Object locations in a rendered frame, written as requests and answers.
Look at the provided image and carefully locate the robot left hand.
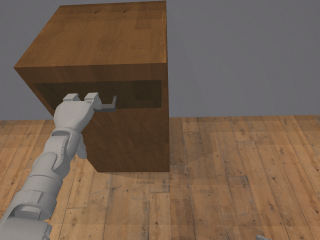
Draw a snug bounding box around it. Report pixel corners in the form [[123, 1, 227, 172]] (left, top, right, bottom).
[[53, 92, 103, 159]]

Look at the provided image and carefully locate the handle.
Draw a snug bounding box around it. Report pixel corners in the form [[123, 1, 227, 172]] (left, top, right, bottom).
[[93, 95, 117, 112]]

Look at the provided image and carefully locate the drawer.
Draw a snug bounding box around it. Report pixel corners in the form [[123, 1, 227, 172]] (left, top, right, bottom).
[[34, 79, 162, 110]]

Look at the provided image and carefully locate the cabinet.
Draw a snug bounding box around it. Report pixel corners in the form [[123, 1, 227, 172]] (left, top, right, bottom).
[[13, 0, 170, 173]]

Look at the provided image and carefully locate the left robot forearm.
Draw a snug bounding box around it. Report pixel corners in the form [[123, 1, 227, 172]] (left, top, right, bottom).
[[0, 127, 81, 229]]

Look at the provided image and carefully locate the left robot upper arm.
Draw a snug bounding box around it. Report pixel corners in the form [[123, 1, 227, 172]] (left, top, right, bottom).
[[0, 216, 53, 240]]

